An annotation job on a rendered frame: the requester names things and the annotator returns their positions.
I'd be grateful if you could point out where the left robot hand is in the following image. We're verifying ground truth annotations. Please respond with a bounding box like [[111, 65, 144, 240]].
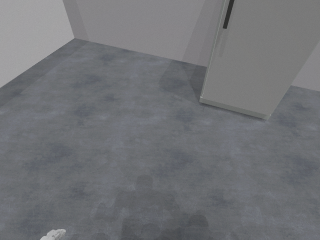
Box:
[[40, 229, 66, 240]]

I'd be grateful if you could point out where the fridge door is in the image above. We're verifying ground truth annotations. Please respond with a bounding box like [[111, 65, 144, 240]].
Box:
[[202, 0, 320, 116]]

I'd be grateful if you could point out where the handle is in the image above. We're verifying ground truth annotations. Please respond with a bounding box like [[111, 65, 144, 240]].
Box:
[[223, 0, 235, 29]]

